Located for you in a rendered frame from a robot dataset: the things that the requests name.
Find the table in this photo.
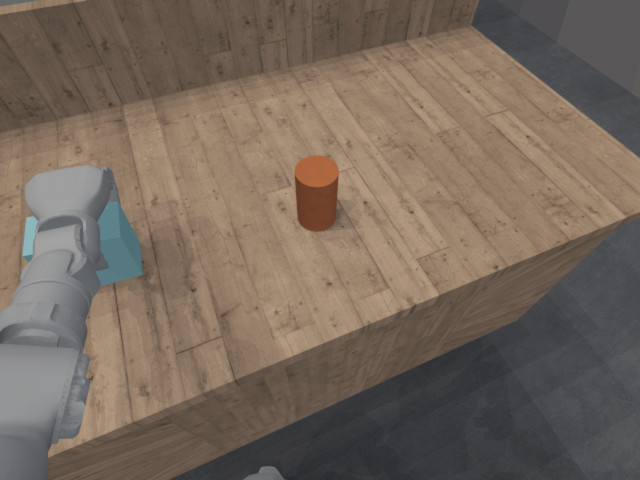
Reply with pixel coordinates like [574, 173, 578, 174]
[0, 0, 640, 480]

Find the robot left upper arm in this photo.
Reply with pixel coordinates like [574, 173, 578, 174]
[0, 344, 90, 480]

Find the left robot hand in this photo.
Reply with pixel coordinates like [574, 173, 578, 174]
[25, 165, 121, 271]

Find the left robot forearm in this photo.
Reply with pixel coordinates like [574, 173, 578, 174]
[0, 210, 101, 354]

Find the sponge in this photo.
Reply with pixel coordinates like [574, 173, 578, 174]
[22, 201, 143, 286]

